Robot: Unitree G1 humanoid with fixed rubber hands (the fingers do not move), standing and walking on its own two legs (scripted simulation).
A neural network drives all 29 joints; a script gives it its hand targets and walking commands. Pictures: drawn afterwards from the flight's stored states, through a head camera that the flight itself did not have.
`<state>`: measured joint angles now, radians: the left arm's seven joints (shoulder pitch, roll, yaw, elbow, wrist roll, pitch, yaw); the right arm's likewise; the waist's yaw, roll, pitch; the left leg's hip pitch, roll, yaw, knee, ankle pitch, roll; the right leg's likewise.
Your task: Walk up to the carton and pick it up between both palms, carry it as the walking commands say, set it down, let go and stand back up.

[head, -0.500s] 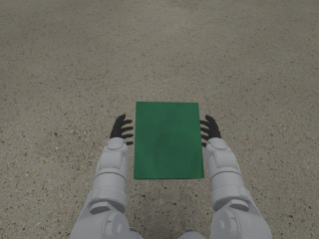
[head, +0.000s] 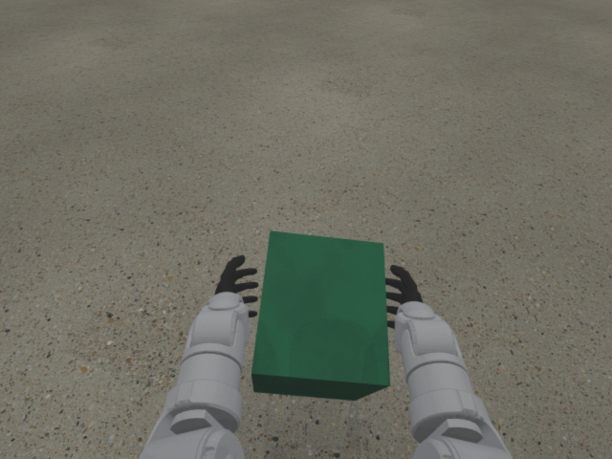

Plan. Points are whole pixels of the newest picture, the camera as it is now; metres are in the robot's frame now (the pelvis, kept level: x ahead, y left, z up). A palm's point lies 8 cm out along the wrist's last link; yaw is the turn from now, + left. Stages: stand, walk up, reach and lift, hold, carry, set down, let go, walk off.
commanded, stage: reach and lift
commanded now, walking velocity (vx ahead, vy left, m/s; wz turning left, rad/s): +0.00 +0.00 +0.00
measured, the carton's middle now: (315, 321) +0.35 -0.01 -0.05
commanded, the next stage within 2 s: hold in 1.50 s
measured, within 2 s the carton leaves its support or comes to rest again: neither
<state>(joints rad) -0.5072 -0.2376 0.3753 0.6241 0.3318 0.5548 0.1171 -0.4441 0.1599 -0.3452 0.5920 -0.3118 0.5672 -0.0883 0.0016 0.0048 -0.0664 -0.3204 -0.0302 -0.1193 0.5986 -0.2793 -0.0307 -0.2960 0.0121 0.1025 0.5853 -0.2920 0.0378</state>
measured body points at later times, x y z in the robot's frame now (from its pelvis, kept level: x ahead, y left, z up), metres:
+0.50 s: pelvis -0.02 +0.00 +0.00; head -0.08 +0.00 +0.45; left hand +0.31 +0.12 +0.06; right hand +0.31 -0.15 +0.05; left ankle +0.02 +0.13 -0.73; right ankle +0.01 -0.15 -0.73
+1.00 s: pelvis +0.01 +0.00 +0.01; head -0.06 -0.01 +0.46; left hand +0.32 +0.12 +0.07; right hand +0.31 -0.14 +0.05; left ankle +0.02 +0.13 -0.73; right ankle +0.01 -0.15 -0.73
